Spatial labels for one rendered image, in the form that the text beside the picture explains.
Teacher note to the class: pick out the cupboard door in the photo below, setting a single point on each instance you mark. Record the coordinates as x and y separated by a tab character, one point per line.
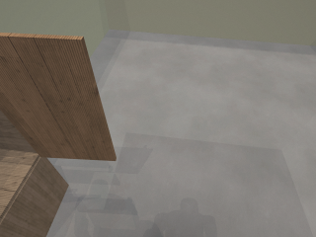
49	93

